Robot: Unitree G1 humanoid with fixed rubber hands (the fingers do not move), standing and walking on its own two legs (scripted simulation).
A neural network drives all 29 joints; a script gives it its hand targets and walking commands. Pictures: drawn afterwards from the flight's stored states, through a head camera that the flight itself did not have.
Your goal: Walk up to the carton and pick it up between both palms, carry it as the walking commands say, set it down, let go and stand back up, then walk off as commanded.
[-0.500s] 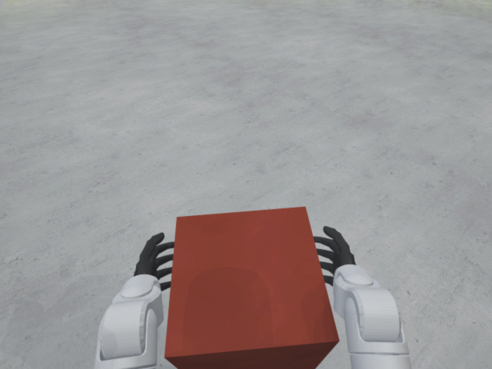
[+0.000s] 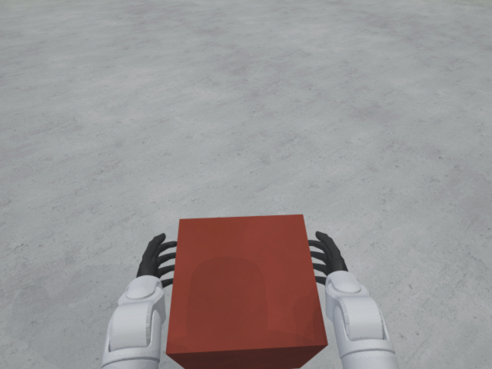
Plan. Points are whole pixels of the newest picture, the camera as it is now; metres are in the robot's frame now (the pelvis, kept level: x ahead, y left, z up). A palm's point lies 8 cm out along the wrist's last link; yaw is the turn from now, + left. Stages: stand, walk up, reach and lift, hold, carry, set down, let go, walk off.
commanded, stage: hold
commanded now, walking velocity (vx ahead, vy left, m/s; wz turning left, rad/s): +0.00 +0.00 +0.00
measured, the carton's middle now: (244, 299) +0.28 +0.01 -0.05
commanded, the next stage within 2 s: set down in 0.54 s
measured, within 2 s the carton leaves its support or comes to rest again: neither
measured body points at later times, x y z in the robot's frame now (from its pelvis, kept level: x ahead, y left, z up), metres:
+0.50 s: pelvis -0.04 +0.03 +0.00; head -0.10 +0.03 +0.44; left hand +0.28 +0.16 +0.06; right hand +0.28 -0.14 +0.06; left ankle +0.05 +0.12 -0.73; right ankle -0.04 -0.11 -0.73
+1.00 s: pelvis -0.02 +0.00 +0.00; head -0.02 +0.01 +0.45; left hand +0.30 +0.16 +0.00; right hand +0.29 -0.14 -0.01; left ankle +0.05 +0.12 -0.73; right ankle -0.04 -0.11 -0.73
